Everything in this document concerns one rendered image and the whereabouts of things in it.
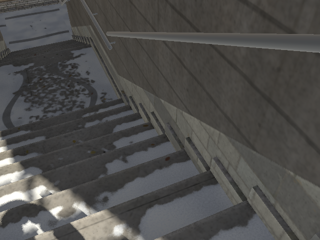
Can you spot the stairs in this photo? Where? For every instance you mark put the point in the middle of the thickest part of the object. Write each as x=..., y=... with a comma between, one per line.
x=102, y=173
x=43, y=49

